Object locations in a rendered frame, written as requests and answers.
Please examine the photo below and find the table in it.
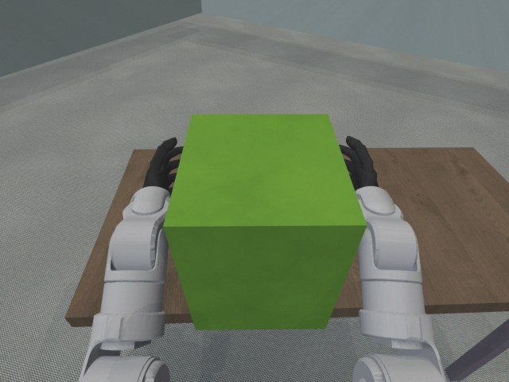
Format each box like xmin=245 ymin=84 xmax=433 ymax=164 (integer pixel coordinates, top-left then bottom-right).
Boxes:
xmin=65 ymin=147 xmax=509 ymax=381

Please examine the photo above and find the left robot upper arm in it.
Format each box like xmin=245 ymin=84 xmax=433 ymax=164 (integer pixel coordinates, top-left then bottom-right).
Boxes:
xmin=81 ymin=356 xmax=170 ymax=382

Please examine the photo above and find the robot right forearm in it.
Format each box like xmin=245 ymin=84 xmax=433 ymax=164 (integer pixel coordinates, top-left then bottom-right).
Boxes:
xmin=356 ymin=186 xmax=447 ymax=382

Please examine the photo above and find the carton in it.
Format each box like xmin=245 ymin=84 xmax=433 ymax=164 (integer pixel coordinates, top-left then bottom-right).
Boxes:
xmin=163 ymin=114 xmax=367 ymax=330

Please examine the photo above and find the left robot hand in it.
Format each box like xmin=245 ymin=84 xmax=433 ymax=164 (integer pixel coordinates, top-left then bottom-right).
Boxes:
xmin=143 ymin=138 xmax=183 ymax=195

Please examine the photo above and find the right robot hand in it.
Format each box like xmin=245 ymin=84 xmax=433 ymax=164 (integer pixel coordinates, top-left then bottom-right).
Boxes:
xmin=339 ymin=136 xmax=379 ymax=191

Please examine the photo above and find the robot left forearm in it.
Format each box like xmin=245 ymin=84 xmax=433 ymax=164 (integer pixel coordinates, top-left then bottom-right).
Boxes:
xmin=79 ymin=186 xmax=171 ymax=382

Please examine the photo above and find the right robot upper arm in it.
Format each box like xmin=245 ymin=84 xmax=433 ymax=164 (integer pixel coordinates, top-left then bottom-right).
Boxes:
xmin=352 ymin=353 xmax=444 ymax=382

